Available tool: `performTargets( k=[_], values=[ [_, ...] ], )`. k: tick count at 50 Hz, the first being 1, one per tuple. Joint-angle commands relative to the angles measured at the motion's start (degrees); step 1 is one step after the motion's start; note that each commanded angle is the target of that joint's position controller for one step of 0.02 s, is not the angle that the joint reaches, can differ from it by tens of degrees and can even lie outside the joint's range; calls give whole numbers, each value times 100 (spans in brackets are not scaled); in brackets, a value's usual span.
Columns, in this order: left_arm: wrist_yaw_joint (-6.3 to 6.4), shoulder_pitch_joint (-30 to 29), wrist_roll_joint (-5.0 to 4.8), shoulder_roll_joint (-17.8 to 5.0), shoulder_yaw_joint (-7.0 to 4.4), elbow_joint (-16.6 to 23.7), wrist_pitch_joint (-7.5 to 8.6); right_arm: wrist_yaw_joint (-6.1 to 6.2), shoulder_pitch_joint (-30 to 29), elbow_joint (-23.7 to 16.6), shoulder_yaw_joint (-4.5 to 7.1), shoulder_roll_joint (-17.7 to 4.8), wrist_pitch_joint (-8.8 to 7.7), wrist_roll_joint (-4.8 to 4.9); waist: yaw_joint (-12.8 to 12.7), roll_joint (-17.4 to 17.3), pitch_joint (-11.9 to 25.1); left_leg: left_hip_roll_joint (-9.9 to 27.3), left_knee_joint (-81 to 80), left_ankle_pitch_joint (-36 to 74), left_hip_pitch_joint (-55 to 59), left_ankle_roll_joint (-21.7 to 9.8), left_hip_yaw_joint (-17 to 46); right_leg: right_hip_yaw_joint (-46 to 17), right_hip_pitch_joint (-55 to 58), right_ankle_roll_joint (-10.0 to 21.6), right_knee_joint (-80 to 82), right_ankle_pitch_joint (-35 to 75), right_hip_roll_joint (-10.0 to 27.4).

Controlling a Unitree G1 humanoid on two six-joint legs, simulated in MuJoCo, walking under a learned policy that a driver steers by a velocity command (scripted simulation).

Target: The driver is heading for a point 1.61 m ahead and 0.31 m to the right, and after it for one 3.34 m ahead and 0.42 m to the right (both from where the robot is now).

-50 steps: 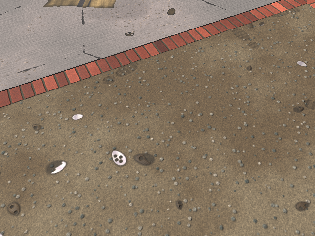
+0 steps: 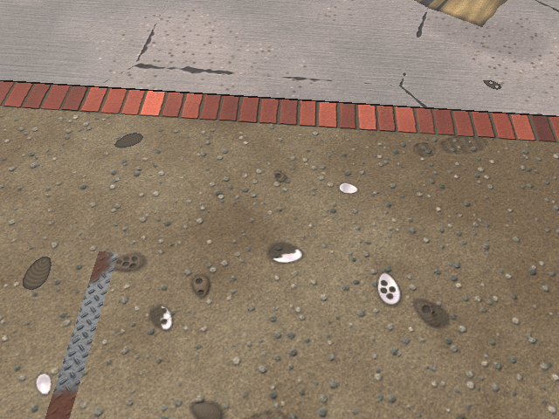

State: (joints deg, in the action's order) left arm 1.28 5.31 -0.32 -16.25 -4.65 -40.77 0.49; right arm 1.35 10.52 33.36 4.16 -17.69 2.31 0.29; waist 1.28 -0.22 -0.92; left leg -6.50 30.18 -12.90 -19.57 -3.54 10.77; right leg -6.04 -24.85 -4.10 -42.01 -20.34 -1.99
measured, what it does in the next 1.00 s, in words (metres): steps on the spot: right foot, then left foot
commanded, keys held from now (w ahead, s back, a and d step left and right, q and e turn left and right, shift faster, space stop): no key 1.00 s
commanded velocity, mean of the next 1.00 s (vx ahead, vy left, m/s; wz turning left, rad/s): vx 0.00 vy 0.00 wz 0.11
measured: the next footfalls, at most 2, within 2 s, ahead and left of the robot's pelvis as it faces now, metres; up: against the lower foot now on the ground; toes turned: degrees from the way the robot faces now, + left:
right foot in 0.08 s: +0.05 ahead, -0.14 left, +0.00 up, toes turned +6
left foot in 0.38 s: +0.02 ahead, +0.13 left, +0.00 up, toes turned +1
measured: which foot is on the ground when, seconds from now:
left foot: down 0.00-0.10, up 0.12-0.36, down 0.38-1.00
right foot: up 0.00-0.06, down 0.08-1.00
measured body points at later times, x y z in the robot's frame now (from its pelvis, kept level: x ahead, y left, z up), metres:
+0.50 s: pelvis +0.00 +0.00 +0.00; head +0.02 +0.01 +0.45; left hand +0.12 +0.26 -0.12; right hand +0.17 -0.24 -0.10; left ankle -0.02 +0.13 -0.74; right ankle +0.01 -0.15 -0.74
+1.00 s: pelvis +0.01 +0.02 +0.00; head +0.02 +0.02 +0.45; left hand +0.06 +0.29 -0.14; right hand +0.14 -0.22 -0.12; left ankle -0.02 +0.13 -0.74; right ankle +0.01 -0.15 -0.74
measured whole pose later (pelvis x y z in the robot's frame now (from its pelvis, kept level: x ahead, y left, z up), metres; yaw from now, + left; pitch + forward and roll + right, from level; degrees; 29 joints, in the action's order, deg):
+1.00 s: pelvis +0.01 +0.02 +0.00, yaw +4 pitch -1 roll +0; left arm 2.1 11.8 0.1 -14.2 -2.3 -53.6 -0.1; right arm 0.7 14.2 41.1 1.9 -12.4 -0.3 -0.7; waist -0.9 0.1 -2.0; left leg -2.1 30.8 -18.4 -11.0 -1.2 2.4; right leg -3.6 -11.9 -4.2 -29.5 -16.5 2.9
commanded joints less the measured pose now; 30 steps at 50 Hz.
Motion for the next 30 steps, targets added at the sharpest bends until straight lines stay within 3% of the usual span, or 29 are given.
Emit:
performTargets(
  k=[1,3,4,5,6,7,8,10,12,14,16,18,19,20,21,22,25,30],
  values=[
    [-83,-91,-19,-528,-113,392,161,-10,-129,-419,239,-867,-37,13,2,-931,800,1508,-510,1920,1101,-909,1805,97,146,109,605,11,27],
    [-150,159,16,-475,-98,308,205,4,-235,-421,186,-763,-10,71,-223,-815,787,1275,-309,1815,850,-655,1662,218,999,291,1864,1080,87],
    [-146,215,99,-644,-125,324,212,14,-57,-403,137,-606,-25,28,-168,-528,840,1063,-107,1031,478,-367,1484,-132,1596,480,2083,1753,560],
    [-113,158,204,-1005,-170,423,184,-1,249,-405,51,-349,-71,-98,108,665,920,429,799,-623,-111,-12,724,-1101,2093,956,2161,2961,1569],
    [-110,101,286,-940,-136,301,156,-6,163,-502,104,-512,-122,-61,186,1615,627,10,1236,-1985,-667,310,-14,-1930,1742,1883,2267,3423,2226],
    [-102,37,221,-709,-91,390,171,15,57,-414,224,-921,-147,-84,-49,1260,553,242,2167,-2308,-773,570,-98,-2015,1648,2149,2347,3189,2331],
    [-67,68,154,-718,-95,367,162,15,-55,-371,296,-1024,-141,-29,-114,1008,505,237,2763,-2177,-975,686,-131,-1786,1737,2042,2282,3053,2132],
    [-36,-66,25,-716,-71,349,145,21,64,-233,261,-755,-51,-24,-54,730,380,343,3116,-1836,-1089,861,-85,-1276,1739,1763,2146,3036,1803],
    [-44,-158,38,-602,-20,304,78,-17,124,-165,118,-333,-26,-13,10,766,396,442,2463,-1598,-680,927,-442,-672,1596,1585,2066,3316,1391],
    [-60,-97,55,-569,-13,261,-8,-53,-104,-202,-8,-54,-62,-17,-148,1047,503,567,1417,-1470,-154,928,-817,-396,1619,1527,1960,3503,1184],
    [-74,103,34,-647,-16,193,-59,-63,-85,-152,30,-147,-74,44,-203,1129,605,544,419,-925,275,882,-972,-476,1748,1555,1828,3448,1228],
    [-93,249,-35,-550,43,129,-32,-64,101,-27,48,-215,-79,-11,-92,961,562,518,-1022,406,1078,678,-987,-461,1505,1269,1775,2872,1130],
    [-120,428,19,-475,83,84,43,-29,78,-115,72,-440,-79,-82,-166,654,652,867,-982,1118,1627,515,-544,-424,1152,921,1741,2268,1051],
    [-171,616,144,-419,110,95,138,16,32,-150,158,-869,-67,-132,-439,-202,709,1310,-507,1919,1744,235,-134,2,882,588,1549,1549,651],
    [-171,536,164,-294,156,34,174,-35,-27,-75,107,-575,-79,-171,-397,-692,745,1280,-502,1023,1162,2,-140,301,1275,323,1612,854,452],
    [-165,271,164,-448,136,26,166,-86,-102,-134,40,-318,-110,-172,-231,-477,477,1149,-597,492,928,-14,-161,346,1284,189,1518,866,405],
    [-102,218,111,-415,131,-20,89,-88,-23,-63,14,-315,-225,-162,-198,-460,141,1048,-636,411,641,108,-210,325,1221,207,1425,1171,420],
    [-46,372,85,-370,130,-232,63,-53,114,-29,-45,-197,-282,-140,-199,-318,89,1002,-594,511,604,113,-227,312,1281,164,1427,1261,439]
  ],
)
Velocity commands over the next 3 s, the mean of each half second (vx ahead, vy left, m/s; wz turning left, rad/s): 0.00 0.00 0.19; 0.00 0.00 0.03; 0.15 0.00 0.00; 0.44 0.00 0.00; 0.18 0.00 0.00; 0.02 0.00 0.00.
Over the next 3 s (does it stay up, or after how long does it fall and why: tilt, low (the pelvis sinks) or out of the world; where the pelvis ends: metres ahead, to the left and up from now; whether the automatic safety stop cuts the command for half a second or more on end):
stays up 0.53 0.03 0.00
